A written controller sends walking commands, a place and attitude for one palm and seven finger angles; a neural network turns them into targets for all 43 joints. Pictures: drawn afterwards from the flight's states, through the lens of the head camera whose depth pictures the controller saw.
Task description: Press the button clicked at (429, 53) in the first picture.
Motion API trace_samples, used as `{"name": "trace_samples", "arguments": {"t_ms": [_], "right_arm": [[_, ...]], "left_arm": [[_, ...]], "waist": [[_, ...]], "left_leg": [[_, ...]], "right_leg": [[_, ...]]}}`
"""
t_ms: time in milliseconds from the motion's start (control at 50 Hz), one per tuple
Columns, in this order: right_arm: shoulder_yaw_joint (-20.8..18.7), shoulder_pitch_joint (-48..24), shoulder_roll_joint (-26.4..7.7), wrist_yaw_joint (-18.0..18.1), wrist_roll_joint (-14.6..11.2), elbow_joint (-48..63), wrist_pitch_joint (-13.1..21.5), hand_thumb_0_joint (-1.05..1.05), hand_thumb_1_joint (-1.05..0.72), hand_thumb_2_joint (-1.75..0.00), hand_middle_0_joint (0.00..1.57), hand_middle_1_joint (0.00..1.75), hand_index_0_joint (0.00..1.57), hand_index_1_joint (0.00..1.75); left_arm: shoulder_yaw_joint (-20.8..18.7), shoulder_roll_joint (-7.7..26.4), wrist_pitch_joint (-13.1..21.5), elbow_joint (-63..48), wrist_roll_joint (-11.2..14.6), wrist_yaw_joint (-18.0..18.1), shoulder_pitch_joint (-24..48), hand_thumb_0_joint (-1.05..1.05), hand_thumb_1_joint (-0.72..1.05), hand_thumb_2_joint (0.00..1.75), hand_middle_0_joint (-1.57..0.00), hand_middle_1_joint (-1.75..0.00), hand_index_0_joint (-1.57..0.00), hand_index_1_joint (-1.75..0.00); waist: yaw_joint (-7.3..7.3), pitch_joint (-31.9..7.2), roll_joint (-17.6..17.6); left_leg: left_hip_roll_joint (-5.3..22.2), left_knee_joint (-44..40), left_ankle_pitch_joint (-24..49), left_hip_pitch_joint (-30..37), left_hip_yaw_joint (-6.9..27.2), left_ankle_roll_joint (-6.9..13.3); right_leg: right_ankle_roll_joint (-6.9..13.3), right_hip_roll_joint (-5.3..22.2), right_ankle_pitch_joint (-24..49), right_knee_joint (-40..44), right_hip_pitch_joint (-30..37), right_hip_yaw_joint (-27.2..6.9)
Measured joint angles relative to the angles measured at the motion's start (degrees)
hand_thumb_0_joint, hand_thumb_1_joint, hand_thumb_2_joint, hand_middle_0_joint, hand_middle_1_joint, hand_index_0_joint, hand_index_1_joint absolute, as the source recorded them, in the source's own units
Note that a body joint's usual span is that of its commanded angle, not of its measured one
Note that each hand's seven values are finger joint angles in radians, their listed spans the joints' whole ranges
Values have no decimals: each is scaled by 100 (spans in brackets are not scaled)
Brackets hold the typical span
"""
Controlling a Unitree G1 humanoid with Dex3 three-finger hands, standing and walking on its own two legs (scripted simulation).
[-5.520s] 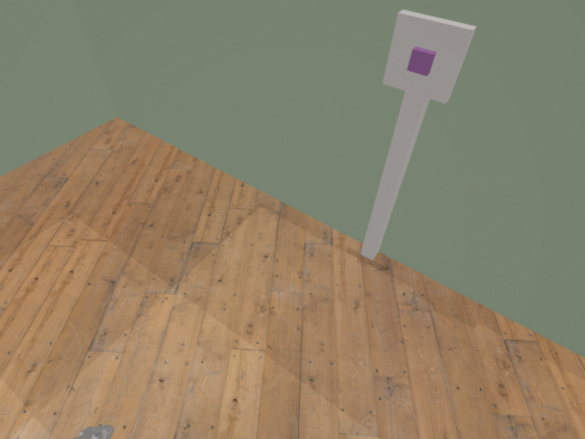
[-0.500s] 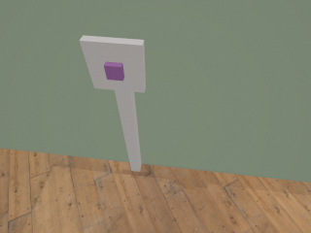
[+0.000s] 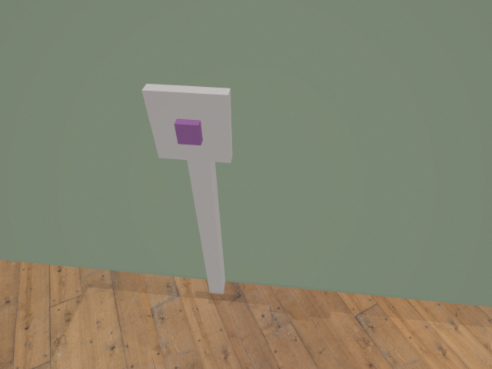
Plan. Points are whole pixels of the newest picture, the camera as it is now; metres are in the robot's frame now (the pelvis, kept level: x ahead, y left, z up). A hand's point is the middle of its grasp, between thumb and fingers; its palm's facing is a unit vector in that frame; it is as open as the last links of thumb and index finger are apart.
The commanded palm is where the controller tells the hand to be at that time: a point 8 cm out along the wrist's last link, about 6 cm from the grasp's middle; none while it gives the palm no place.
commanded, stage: look again from close up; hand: left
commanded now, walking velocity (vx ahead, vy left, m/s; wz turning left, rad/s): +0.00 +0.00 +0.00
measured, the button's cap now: (189, 131) +0.57 +0.17 +0.10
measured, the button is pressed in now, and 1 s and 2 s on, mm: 0 0 0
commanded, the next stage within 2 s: shuffle to correct the standing spot in 0.32 s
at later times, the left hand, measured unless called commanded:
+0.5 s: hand out of the picture +0.03 +0.19 -0.15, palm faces +0.01 -0.95 -0.32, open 7.4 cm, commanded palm none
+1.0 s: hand out of the picture +0.03 +0.15 -0.18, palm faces +0.07 -0.98 -0.17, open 7.4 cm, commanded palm none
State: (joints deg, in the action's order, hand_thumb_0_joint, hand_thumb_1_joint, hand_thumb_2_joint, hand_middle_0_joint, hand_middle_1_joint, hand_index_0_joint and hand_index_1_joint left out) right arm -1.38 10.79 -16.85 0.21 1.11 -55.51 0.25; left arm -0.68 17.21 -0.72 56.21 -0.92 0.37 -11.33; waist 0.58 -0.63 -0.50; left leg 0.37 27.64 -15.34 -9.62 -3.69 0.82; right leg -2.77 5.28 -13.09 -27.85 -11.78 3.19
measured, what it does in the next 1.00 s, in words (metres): shifts its weight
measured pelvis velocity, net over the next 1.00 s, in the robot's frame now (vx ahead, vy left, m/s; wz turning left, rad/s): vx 0.07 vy -0.01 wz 0.00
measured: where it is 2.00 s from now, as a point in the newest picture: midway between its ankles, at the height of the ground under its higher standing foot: outside the picture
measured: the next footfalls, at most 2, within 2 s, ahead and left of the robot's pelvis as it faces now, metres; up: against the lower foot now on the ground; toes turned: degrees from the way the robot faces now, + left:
right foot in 1.28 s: +0.12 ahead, -0.11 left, +0.00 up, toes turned -1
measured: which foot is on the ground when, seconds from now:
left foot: down 0.00-1.00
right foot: down 0.00-1.00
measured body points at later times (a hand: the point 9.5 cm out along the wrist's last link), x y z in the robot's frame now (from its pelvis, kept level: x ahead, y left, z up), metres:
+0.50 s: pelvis -0.02 -0.04 +0.01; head -0.03 -0.05 +0.45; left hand +0.03 +0.24 -0.13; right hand +0.02 -0.32 -0.15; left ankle +0.00 +0.11 -0.74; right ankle +0.02 -0.15 -0.74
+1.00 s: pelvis +0.07 -0.01 -0.01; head +0.07 -0.01 +0.44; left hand +0.02 +0.20 -0.17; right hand -0.02 -0.21 -0.17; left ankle +0.00 +0.10 -0.73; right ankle +0.02 -0.14 -0.74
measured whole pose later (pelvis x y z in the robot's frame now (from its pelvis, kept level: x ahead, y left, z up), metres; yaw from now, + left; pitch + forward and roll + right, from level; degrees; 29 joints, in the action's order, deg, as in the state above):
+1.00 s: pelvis +0.07 -0.01 -0.01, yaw +0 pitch -1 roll -1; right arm -0.3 25.3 -5.7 1.3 0.4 -66.0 0.4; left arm -1.9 6.8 2.1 63.0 -1.1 1.1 -22.8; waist -0.2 0.4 -1.3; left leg 3.1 38.1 -24.6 -11.3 -3.8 0.1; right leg -1.4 3.4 -21.6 -33.7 -11.2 6.1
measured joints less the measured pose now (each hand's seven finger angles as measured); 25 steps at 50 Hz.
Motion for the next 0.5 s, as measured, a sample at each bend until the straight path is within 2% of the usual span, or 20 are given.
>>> {"name": "trace_samples", "arguments": {"t_ms": [240, 500], "right_arm": [[25, 219, -270, -29, -25, -515, -53, 1, -90, -90, 20, 30, 20, 30], [91, 215, -119, -21, -13, -786, -77, 1, -90, -90, 20, 30, 20, 30]], "left_arm": [[49, 99, 45, 409, 28, -47, -52, 1, 90, 90, -20, -30, -20, -30], [68, -92, 86, 626, 45, -7, -47, 1, 90, 90, -20, -30, -20, -30]], "waist": [[-70, 144, -67], [-77, 114, -110]], "left_leg": [[131, -405, 359, 45, 94, -174], [297, -482, 436, 40, 158, -315]], "right_leg": [[175, -149, 250, 291, 17, 109], [324, -318, 303, 376, 24, 182]]}}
